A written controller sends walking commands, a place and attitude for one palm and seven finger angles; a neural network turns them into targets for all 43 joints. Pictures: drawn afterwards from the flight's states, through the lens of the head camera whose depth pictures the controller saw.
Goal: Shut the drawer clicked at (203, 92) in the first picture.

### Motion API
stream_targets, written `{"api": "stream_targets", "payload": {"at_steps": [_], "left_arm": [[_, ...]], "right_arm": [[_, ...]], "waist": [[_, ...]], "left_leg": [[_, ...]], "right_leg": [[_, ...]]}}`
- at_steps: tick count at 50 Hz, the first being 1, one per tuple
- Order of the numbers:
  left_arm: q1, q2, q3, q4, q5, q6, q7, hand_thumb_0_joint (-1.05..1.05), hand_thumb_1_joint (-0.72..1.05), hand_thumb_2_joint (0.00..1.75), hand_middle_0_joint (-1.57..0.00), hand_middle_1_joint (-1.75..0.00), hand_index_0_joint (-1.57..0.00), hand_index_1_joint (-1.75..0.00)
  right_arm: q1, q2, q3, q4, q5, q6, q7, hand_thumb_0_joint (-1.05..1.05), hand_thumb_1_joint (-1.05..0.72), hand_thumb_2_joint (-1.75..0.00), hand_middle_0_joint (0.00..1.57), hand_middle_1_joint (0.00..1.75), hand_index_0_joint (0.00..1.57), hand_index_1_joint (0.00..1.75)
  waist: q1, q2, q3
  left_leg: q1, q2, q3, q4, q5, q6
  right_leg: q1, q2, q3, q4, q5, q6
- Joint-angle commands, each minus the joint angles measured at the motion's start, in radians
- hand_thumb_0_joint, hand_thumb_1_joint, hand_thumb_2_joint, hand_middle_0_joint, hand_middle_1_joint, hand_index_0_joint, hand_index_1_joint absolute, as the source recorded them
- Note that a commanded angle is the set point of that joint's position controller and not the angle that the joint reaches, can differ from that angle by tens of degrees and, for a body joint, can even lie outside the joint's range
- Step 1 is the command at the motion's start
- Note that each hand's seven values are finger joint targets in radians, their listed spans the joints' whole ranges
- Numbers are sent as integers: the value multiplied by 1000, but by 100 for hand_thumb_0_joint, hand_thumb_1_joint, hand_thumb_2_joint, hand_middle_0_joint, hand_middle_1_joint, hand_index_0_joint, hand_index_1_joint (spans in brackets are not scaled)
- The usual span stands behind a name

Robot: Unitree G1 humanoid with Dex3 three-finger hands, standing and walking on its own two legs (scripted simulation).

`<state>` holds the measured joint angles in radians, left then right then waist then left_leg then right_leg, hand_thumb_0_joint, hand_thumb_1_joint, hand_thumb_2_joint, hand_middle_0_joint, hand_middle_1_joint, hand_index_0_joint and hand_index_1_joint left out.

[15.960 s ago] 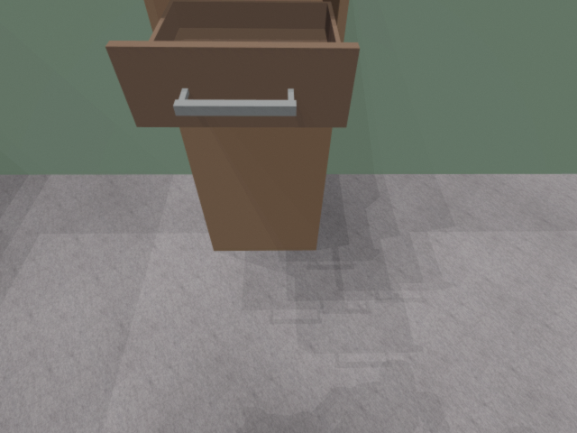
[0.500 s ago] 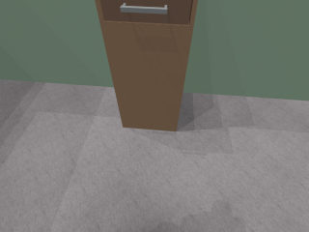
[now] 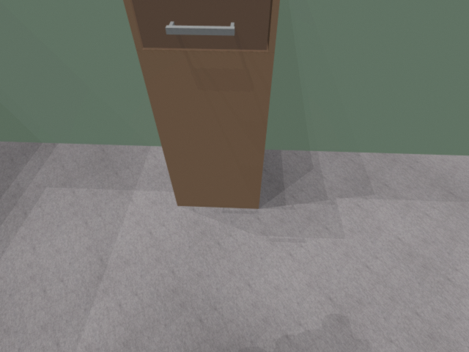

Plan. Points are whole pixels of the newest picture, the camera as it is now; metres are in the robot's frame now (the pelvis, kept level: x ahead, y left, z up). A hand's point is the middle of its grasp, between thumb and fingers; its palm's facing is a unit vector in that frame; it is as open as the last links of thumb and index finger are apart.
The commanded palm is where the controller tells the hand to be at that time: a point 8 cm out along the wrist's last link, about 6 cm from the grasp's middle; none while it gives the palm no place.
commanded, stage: let the arm hang, fingers relaxed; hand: left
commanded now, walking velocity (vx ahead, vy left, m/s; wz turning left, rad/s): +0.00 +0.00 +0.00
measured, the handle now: (201, 27) +0.91 +0.13 +0.15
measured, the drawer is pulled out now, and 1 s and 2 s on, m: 0.00 0.00 0.00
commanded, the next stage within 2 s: look to check the result in 0.02 s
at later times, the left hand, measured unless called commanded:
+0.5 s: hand out of the picture +0.00 +0.16 -0.17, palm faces +0.03 -0.98 -0.22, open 7.4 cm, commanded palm none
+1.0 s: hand out of the picture +0.05 +0.18 -0.17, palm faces +0.01 -0.97 -0.25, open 7.4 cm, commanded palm none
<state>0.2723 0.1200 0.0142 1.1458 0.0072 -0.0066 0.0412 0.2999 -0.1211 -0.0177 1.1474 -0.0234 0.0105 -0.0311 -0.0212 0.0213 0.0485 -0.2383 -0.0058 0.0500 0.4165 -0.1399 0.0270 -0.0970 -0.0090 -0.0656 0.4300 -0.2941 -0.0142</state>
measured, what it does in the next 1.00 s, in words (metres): stands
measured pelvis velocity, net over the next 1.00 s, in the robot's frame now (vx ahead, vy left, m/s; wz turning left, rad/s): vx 0.02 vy -0.02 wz -0.01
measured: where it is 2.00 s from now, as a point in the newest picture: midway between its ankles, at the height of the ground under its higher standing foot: outside the picture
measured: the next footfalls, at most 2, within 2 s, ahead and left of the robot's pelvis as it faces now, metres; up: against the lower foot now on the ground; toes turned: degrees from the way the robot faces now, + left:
none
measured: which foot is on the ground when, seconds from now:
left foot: down 0.00-1.00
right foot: down 0.00-1.00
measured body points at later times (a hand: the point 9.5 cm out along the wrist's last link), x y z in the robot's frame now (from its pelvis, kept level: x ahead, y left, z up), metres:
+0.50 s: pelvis +0.01 -0.01 +0.00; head +0.02 -0.02 +0.45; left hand +0.00 +0.21 -0.16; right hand +0.01 -0.24 -0.16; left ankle +0.06 +0.10 -0.74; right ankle -0.04 -0.11 -0.74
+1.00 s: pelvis +0.02 -0.02 +0.00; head +0.04 -0.03 +0.45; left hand +0.05 +0.23 -0.15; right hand +0.04 -0.26 -0.16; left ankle +0.06 +0.10 -0.74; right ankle -0.04 -0.11 -0.74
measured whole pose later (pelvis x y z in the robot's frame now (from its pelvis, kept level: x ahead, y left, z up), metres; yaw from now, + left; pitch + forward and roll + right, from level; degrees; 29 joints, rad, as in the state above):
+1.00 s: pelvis +0.02 -0.02 +0.00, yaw -1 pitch -2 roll +0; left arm 0.20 0.19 0.02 1.15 0.01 -0.02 0.03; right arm 0.19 -0.21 -0.02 1.14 -0.02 0.01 -0.03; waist -0.01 0.02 0.07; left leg -0.19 0.02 0.05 0.38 -0.15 0.00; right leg -0.03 0.02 -0.06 0.34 -0.28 -0.04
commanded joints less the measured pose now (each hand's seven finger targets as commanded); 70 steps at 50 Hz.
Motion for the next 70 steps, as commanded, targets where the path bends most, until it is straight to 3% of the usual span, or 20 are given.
{"api": "stream_targets", "payload": {"at_steps": [1, 24, 38, 52, 70], "left_arm": [[87, 116, 24, -4, 2, -7, 3, 0, 90, 90, -20, -30, -20, -30], [50, 153, 21, 1, 2, -15, 0, 0, 90, 90, -20, -30, -20, -30], [5, 192, 28, -14, 2, -22, -2, 0, 90, 90, -20, -30, -20, -30], [-33, 234, 34, -27, 3, -24, -5, 0, 90, 90, -20, -30, -20, -30], [-60, 260, 32, -25, 2, -24, -10, 0, 90, 90, -20, -30, -20, -30]], "right_arm": [[69, -93, -18, -22, 4, -9, -7, 0, -90, -90, 20, 30, 20, 30], [-10, -147, -18, -30, 6, -6, -7, 0, -90, -90, 20, 30, 20, 30], [-52, -185, -21, -38, 7, -13, -8, 0, -90, -90, 20, 30, 20, 30], [-81, -222, -22, -43, 8, -16, -6, 0, -90, -90, 20, 30, 20, 30], [-104, -255, -20, -43, 7, -19, -4, 0, -90, -90, 20, 30, 20, 30]], "waist": [[6, 3, 44], [5, -19, 46], [7, -24, -11], [8, -25, -21], [9, -14, -22]], "left_leg": [[58, 101, -110, -72, 15, 7], [104, 113, -97, -53, 68, 1], [128, 123, -94, -54, 134, -2], [145, 129, -97, -64, 168, -3], [158, 135, -102, -88, 153, -4]], "right_leg": [[-114, -90, 83, -117, 50, -41], [-107, -99, 100, -156, 121, -40], [-45, -107, 96, -154, 238, -35], [-24, -109, 100, -163, 288, -32], [-21, -113, 107, -185, 245, -32]]}}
